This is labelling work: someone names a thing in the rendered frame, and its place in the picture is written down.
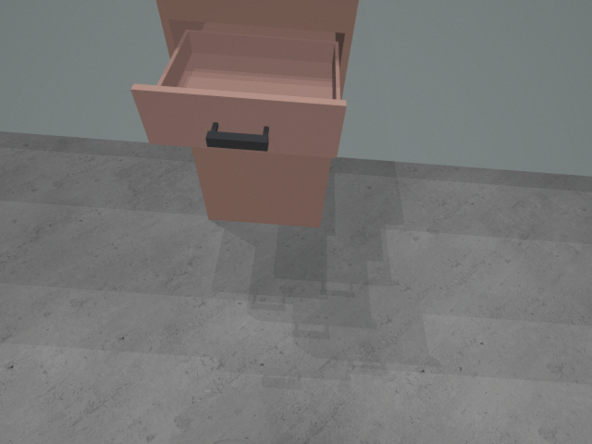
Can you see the cabinet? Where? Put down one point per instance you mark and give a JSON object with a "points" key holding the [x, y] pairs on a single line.
{"points": [[279, 189]]}

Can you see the drawer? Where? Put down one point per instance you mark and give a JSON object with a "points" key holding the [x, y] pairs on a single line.
{"points": [[244, 83]]}

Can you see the handle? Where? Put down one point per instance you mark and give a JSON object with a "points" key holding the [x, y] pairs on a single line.
{"points": [[241, 141]]}

